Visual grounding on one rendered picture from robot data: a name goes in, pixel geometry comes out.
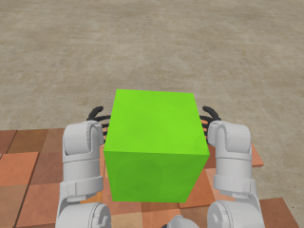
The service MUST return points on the robot right thigh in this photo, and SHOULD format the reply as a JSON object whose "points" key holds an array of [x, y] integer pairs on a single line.
{"points": [[181, 223]]}

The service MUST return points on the left robot forearm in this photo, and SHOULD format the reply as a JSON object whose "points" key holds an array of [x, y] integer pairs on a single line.
{"points": [[81, 169]]}

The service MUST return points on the carton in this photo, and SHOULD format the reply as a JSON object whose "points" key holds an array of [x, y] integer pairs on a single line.
{"points": [[155, 147]]}

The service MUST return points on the robot left upper arm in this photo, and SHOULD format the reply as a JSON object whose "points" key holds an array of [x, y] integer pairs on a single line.
{"points": [[85, 215]]}

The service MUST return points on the robot right upper arm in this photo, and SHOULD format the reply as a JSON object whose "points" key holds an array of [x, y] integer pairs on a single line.
{"points": [[233, 214]]}

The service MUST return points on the right robot forearm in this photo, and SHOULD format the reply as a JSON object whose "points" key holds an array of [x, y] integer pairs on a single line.
{"points": [[234, 170]]}

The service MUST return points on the right robot hand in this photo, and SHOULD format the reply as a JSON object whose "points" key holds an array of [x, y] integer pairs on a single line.
{"points": [[215, 116]]}

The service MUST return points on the robot right shin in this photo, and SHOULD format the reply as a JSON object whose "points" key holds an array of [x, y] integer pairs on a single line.
{"points": [[177, 217]]}

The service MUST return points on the left robot hand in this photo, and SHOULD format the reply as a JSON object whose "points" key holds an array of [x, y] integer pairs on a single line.
{"points": [[94, 112]]}

